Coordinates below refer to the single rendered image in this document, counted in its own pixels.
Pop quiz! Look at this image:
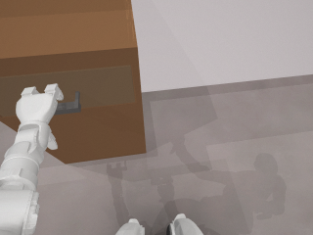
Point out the cabinet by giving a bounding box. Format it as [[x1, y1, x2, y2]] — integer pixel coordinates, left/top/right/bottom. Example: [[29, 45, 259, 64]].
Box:
[[0, 0, 147, 165]]

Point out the robot shin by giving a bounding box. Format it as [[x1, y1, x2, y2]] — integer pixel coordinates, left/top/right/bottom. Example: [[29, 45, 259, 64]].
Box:
[[128, 218, 139, 224], [173, 213, 186, 221]]

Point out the robot left upper arm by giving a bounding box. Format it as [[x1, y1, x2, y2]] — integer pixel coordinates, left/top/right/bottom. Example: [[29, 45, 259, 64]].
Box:
[[0, 189, 40, 235]]

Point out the robot left hand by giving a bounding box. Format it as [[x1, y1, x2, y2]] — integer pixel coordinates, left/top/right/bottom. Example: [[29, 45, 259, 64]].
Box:
[[16, 83, 64, 150]]

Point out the robot right shin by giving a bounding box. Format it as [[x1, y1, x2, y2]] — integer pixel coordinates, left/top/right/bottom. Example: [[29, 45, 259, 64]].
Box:
[[173, 213, 186, 221]]

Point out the robot left shin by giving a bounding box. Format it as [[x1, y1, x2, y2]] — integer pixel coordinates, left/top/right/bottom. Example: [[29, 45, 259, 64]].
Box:
[[128, 218, 139, 224]]

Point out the handle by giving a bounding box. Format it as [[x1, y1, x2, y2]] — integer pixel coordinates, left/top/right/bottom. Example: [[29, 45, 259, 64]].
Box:
[[54, 91, 81, 116]]

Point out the robot left forearm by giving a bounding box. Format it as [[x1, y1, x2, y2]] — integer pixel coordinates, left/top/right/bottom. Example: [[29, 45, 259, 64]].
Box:
[[0, 120, 50, 192]]

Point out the drawer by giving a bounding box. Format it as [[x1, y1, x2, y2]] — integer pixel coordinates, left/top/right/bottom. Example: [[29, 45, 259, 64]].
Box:
[[0, 65, 135, 117]]

